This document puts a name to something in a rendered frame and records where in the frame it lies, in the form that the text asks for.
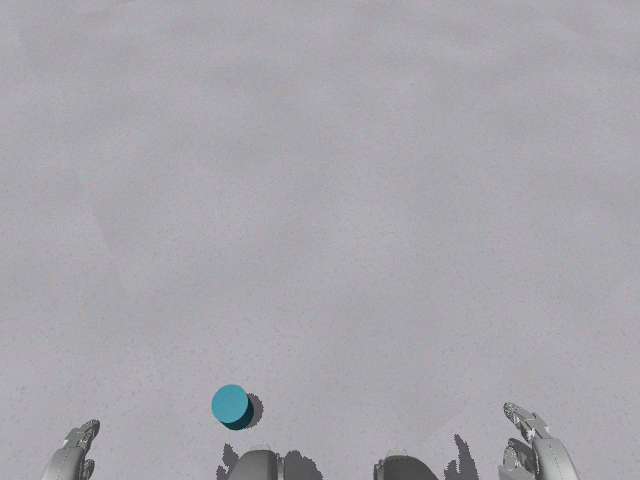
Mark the can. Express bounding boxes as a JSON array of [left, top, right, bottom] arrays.
[[211, 384, 254, 430]]

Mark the right robot hand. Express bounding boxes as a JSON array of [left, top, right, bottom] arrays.
[[498, 402, 580, 480]]

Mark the left robot hand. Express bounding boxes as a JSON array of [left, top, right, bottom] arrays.
[[40, 419, 100, 480]]

